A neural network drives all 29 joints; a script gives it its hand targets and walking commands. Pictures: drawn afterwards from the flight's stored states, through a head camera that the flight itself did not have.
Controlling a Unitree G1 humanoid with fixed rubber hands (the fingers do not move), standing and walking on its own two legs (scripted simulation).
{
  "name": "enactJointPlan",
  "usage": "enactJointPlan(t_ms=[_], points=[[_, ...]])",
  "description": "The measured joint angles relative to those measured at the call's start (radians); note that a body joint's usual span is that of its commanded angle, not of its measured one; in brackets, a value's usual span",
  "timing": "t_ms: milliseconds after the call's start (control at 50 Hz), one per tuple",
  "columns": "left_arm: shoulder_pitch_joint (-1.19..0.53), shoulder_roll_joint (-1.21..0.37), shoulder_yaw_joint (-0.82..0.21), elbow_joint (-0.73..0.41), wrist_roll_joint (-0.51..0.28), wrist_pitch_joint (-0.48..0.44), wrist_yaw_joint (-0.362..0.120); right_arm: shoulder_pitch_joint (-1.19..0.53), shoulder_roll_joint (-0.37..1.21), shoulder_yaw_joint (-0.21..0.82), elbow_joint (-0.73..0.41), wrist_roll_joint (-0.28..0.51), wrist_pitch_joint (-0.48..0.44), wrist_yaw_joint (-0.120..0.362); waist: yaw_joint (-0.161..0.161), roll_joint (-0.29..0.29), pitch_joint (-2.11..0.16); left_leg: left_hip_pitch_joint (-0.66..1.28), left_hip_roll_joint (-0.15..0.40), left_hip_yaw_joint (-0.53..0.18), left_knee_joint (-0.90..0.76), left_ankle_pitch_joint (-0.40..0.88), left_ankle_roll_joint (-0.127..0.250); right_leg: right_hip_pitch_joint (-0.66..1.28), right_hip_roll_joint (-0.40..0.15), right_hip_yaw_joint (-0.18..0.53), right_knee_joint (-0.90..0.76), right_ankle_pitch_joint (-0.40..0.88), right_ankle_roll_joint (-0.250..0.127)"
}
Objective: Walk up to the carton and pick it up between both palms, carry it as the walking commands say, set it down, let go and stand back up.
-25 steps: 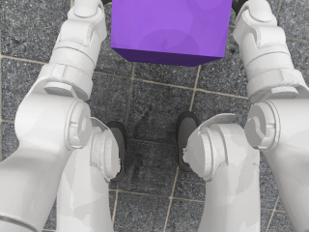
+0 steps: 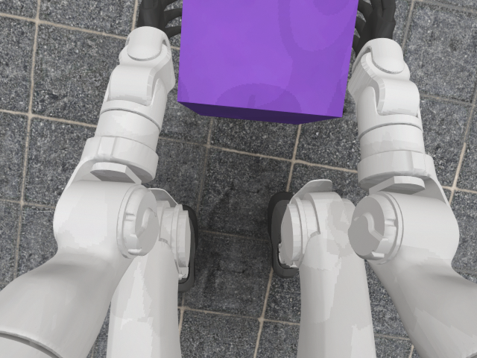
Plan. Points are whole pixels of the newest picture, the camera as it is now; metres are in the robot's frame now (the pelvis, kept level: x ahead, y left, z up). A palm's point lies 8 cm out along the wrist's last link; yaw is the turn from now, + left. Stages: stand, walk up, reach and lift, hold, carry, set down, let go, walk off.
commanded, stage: reach and lift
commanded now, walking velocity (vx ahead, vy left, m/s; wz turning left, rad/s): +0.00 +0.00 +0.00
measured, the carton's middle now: (260, 48) +0.53 -0.07 -0.19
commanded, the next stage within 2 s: none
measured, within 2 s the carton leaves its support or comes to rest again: neither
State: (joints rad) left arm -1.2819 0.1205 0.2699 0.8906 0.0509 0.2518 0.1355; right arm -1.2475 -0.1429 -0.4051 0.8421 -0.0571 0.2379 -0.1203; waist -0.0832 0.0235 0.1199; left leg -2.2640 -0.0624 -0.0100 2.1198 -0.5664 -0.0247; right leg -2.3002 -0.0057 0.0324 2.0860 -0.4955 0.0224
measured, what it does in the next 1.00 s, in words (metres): rises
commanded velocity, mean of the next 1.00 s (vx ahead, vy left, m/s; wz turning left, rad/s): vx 0.00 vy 0.00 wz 0.00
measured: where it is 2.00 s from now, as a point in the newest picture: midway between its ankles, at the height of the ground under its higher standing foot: (233, 255)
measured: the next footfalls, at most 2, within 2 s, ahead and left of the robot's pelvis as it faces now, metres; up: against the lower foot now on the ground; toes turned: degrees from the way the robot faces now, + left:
none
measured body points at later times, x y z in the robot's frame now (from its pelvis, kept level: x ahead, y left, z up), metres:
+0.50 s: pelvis +0.01 +0.00 +0.04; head +0.32 -0.02 +0.36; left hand +0.55 +0.08 -0.07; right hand +0.52 -0.21 -0.06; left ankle +0.11 +0.12 -0.35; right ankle +0.13 -0.13 -0.35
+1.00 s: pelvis +0.01 +0.00 +0.09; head +0.28 -0.01 +0.44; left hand +0.53 +0.09 +0.01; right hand +0.50 -0.20 +0.02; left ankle +0.11 +0.12 -0.35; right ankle +0.13 -0.13 -0.35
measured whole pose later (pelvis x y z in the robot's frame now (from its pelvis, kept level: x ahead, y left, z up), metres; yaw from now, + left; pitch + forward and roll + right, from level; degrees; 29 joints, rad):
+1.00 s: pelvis +0.01 +0.00 +0.09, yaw -1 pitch +43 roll +1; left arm -1.09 -0.01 0.41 0.70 0.21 0.37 0.07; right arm -1.07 0.00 -0.53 0.65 -0.22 0.36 -0.06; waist -0.06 0.01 -0.11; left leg -2.04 -0.06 -0.02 1.82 -0.54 -0.02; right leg -2.09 0.02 0.04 1.79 -0.46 0.03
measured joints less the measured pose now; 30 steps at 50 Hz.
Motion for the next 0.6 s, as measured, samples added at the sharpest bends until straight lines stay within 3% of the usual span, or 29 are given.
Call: enactJointPlan(t_ms=[220, 420, 600], points=[[0.033, -0.036, 0.059, -0.068, 0.062, 0.03, -0.022, 0.025, 0.035, -0.042, -0.074, -0.053, 0.041, 0.019, 0.008, -0.004, -0.056, 0.023, 0.009, -0.006, -0.058, -0.006, -0.006, 0.013, 0.015, -0.002, -0.059, 0.004, -0.005], [0.105, -0.056, 0.059, -0.152, 0.056, 0.055, -0.031, 0.089, 0.076, -0.048, -0.16, -0.066, 0.068, 0.021, 0.021, -0.008, -0.114, 0.048, 0.002, -0.014, -0.103, -0.011, -0.017, 0.035, 0.021, -0.001, -0.101, 0.0, -0.007], [0.13, -0.087, 0.101, -0.147, 0.101, 0.076, -0.044, 0.12, 0.1, -0.084, -0.158, -0.103, 0.087, 0.034, 0.023, -0.008, -0.165, 0.103, 0.004, -0.016, -0.169, 0.003, -0.01, 0.094, 0.024, 0.0, -0.171, 0.014, -0.002]])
